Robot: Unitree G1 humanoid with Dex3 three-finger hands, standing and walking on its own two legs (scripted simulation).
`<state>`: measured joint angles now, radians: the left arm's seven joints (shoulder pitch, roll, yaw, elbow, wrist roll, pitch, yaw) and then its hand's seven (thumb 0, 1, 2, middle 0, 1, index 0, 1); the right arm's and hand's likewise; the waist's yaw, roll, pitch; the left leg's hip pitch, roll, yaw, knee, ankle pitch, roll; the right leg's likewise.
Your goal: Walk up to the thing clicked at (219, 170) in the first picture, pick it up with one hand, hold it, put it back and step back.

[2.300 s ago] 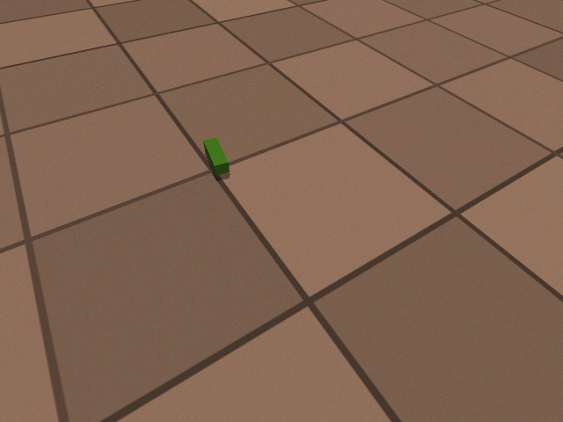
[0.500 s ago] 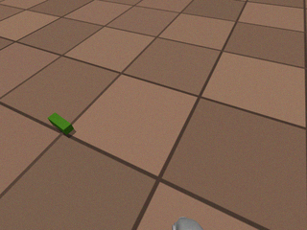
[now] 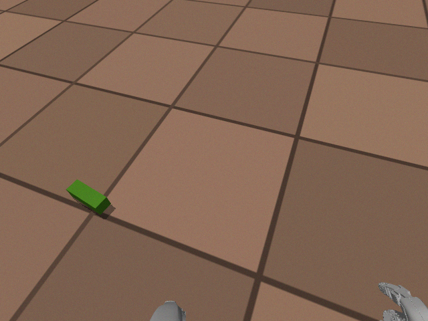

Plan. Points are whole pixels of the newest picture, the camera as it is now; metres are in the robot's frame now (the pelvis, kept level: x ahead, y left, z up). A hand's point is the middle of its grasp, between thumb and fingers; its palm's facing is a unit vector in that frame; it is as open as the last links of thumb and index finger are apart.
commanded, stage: walk up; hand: left
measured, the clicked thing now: (88, 196) +0.78 +0.69 -0.70
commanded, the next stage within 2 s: none
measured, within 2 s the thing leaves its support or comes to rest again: neither
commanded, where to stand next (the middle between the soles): +0.33 +0.68 m, yaw -30 degrees
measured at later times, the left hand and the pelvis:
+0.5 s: hand (7, 263) +0.25 +0.46 -0.10, palm faces -0.14 -0.78 -0.61, open 7.3 cm; pelvis +0.12 +0.17 +0.00, yaw -10 degrees
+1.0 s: hand out of the picture +0.38 +0.68 -0.13, palm faces -0.32 -0.77 -0.55, open 7.4 cm; pelvis +0.21 +0.41 +0.01, yaw -18 degrees
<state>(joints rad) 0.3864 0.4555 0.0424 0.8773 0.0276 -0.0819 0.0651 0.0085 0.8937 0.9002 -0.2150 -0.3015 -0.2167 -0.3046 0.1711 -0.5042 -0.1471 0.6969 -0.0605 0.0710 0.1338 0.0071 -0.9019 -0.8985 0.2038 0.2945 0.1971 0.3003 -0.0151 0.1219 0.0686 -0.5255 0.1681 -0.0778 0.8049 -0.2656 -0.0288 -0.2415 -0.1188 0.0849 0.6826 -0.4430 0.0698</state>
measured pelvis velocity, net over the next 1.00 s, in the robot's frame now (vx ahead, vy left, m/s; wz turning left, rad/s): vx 0.21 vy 0.41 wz -0.32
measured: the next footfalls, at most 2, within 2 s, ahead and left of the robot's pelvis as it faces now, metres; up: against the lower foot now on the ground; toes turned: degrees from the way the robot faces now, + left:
right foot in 0.38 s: +0.22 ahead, +0.04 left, +0.00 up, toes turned -16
left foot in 0.78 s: +0.25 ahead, +0.47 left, +0.00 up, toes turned -13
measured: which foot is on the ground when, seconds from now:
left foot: down 0.00-0.38, up 0.40-0.76, down 0.78-1.00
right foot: down 0.00-0.02, up 0.04-0.36, down 0.38-0.80, up 0.82-1.00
